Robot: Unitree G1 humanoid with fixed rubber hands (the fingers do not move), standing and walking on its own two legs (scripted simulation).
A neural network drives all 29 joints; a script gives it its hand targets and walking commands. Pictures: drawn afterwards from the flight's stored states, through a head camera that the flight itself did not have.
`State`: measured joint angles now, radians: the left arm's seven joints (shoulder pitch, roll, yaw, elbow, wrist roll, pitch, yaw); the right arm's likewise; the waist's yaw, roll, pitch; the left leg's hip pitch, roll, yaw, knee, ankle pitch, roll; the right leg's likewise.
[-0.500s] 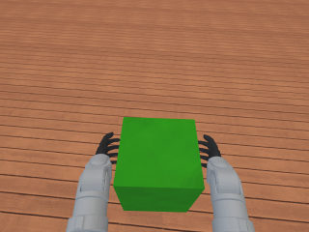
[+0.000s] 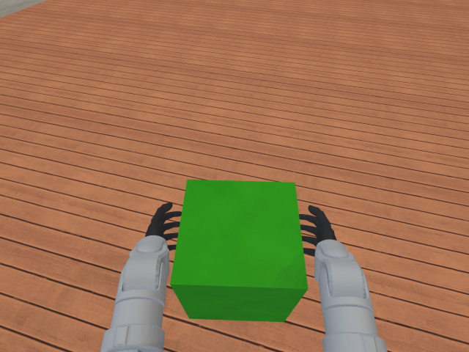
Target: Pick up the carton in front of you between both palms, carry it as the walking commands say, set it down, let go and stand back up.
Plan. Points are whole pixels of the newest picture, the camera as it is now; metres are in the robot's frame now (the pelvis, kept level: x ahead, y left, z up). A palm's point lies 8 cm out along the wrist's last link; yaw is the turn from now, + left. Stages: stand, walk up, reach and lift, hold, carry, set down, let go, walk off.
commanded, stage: set down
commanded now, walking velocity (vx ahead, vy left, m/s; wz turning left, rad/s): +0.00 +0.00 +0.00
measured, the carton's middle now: (238, 255) +0.32 +0.00 -0.06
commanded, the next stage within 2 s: none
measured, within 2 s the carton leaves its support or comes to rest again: neither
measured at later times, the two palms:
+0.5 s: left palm (189, 254) +0.34 +0.11 -0.11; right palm (319, 259) +0.34 -0.18 -0.11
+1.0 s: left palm (206, 261) +0.40 +0.09 -0.25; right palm (313, 267) +0.39 -0.21 -0.25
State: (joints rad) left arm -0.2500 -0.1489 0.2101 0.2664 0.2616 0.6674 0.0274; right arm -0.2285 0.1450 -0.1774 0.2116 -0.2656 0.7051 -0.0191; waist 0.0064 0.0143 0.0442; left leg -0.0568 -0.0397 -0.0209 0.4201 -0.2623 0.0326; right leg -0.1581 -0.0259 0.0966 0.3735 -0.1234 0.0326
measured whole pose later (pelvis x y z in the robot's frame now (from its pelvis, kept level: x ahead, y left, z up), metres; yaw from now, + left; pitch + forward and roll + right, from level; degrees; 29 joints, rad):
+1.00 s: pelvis -0.05 -0.03 -0.17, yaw +7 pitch +43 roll +2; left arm -0.87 -0.13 0.45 0.63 0.26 0.28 0.11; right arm -0.84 0.06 -0.52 0.56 -0.33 0.31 0.00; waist -0.09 0.07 -0.19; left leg -1.63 -0.13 -0.10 1.37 -0.50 -0.04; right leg -1.71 0.04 0.11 1.32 -0.37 0.06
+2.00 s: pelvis -0.08 -0.05 -0.36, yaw +12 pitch +41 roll +4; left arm -1.47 0.13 0.22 0.95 0.01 0.25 0.23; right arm -1.36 -0.26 -0.44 0.82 -0.14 0.30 0.01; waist -0.19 0.09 0.29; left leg -2.14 -0.24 -0.08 2.06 -0.66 -0.12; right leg -2.24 0.04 0.10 2.03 -0.51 0.05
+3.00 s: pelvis -0.09 -0.04 -0.39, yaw +11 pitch +36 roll +0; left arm -1.60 0.20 0.17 1.13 0.02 0.17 0.09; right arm -1.48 -0.35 -0.56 1.06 -0.20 0.18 0.16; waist -0.18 0.09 0.43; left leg -2.18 -0.21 -0.05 2.19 -0.64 -0.08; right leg -2.24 -0.04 0.05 2.12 -0.51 0.04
